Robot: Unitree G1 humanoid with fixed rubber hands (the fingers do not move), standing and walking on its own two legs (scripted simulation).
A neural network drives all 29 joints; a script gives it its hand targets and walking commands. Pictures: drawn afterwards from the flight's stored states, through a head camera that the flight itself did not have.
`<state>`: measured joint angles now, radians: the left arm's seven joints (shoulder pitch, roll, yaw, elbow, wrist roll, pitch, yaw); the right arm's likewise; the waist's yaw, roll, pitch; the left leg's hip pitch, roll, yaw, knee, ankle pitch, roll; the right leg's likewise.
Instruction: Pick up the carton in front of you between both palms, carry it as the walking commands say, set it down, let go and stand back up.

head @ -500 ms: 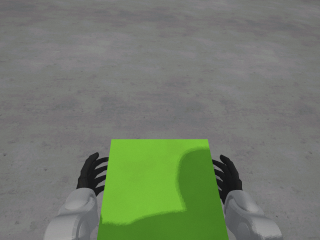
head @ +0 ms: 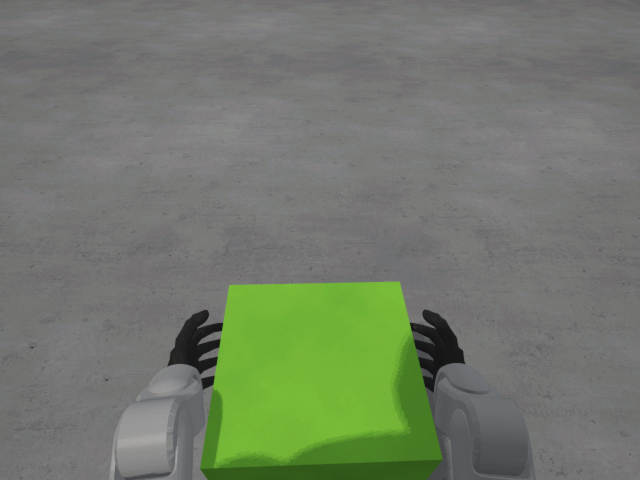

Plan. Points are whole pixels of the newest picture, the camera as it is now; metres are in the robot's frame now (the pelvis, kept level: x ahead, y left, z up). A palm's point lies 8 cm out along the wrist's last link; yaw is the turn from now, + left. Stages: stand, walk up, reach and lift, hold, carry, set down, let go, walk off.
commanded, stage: carry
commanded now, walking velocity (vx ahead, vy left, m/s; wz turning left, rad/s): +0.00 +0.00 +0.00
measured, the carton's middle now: (316, 406) +0.25 +0.00 -0.01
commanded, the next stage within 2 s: hold in 1.28 s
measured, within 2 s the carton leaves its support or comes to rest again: neither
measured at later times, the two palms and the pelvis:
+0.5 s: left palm (188, 375) +0.26 +0.16 +0.04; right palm (436, 376) +0.26 -0.14 +0.04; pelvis -0.03 +0.01 +0.00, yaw +0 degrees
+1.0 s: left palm (177, 386) +0.25 +0.17 +0.04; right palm (433, 388) +0.24 -0.13 +0.04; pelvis -0.05 +0.02 +0.00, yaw +0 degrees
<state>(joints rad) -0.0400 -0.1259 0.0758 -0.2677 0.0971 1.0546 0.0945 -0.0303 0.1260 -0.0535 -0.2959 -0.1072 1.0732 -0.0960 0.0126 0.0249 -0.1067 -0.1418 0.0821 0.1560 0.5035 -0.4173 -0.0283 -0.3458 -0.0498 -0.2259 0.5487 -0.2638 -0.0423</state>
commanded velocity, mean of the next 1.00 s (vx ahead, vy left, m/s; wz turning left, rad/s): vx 0.00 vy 0.00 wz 0.00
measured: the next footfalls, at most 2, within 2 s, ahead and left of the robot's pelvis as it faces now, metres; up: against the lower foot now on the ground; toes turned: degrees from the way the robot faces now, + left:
none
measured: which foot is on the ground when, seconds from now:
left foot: down 0.00-1.00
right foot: down 0.00-1.00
